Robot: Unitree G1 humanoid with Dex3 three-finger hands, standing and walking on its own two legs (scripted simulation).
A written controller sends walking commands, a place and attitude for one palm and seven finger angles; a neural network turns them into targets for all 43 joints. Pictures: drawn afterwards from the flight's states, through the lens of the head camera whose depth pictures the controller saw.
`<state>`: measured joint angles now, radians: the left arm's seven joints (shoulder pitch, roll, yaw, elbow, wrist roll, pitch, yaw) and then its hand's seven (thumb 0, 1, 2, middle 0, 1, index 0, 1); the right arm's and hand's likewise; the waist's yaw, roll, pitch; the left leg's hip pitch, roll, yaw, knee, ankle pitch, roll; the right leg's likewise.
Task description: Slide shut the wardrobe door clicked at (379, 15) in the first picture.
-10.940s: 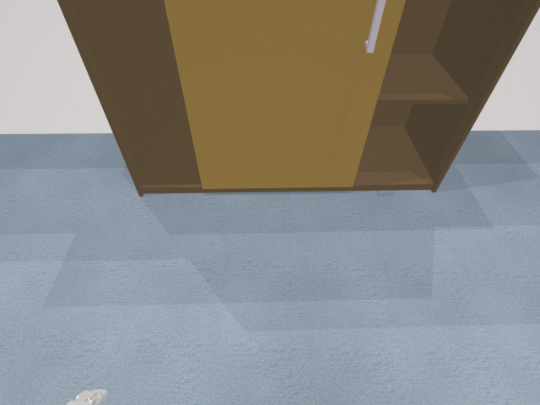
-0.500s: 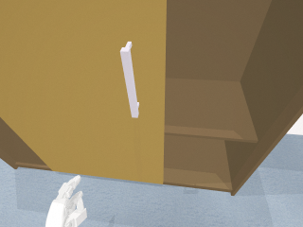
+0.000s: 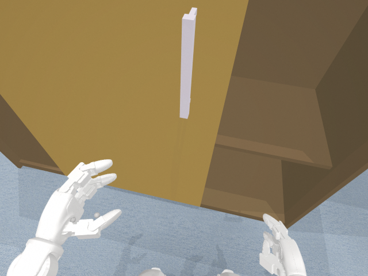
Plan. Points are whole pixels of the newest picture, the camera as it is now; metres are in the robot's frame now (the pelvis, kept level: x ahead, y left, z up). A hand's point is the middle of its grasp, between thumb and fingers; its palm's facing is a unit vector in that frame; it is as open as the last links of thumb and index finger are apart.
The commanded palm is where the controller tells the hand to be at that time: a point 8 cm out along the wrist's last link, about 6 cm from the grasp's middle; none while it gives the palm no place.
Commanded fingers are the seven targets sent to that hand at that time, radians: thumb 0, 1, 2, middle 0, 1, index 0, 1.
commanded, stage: raise the hand with hooked fingers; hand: left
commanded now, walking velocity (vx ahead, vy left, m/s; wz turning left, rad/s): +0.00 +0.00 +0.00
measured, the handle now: (188, 70) +0.52 +0.04 +0.17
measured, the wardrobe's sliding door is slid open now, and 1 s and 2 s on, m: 0.44 0.44 0.44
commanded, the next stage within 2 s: move the hooked fingers beside the handle in 1.42 s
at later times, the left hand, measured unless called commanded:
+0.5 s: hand (64, 168) +0.27 +0.24 +0.13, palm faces -0.06 -0.99 -0.09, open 13.0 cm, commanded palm +0.24 +0.30 +0.14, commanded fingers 0.00 -0.50 0.30 -0.30 -1.20 -0.30 -1.20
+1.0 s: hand (35, 119) +0.31 +0.28 +0.20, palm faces -0.02 -0.99 -0.11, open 14.0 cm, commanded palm +0.28 +0.32 +0.20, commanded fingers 0.00 -0.50 0.30 -0.30 -1.20 -0.30 -1.20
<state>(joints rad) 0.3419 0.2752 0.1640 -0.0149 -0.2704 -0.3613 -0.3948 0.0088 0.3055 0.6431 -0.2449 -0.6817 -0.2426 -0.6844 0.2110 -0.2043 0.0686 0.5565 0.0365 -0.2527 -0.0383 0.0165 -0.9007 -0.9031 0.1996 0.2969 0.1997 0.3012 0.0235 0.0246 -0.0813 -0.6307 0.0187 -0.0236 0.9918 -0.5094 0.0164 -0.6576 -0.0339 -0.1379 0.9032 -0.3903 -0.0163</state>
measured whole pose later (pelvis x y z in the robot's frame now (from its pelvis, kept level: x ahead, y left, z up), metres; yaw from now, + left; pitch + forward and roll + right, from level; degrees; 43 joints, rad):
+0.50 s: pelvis +0.03 +0.02 +0.03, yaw -1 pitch +4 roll -2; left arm 0.24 0.36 0.32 0.01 -0.33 -0.18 -0.40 0.00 -0.28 0.39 -0.29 -1.06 -0.29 -1.06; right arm 0.26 -0.28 0.03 0.61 0.05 -0.30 -0.07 0.02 -0.90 -0.90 0.20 0.30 0.20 0.30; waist 0.00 0.02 -0.07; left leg -0.37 0.01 0.01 0.73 -0.43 0.04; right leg -0.41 -0.03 -0.10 0.65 -0.31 0.01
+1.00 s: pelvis +0.03 +0.00 +0.05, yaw -1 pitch +1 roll -1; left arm -0.06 0.49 0.48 0.24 -0.35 -0.03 -0.55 -0.01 -0.50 0.30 -0.31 -1.20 -0.30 -1.20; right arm 0.26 -0.29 0.07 0.66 0.05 -0.27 -0.08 0.02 -0.90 -0.90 0.20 0.30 0.20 0.30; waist 0.02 0.05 -0.05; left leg -0.21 0.01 0.01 0.53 -0.34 0.02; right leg -0.26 -0.02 -0.11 0.48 -0.24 -0.01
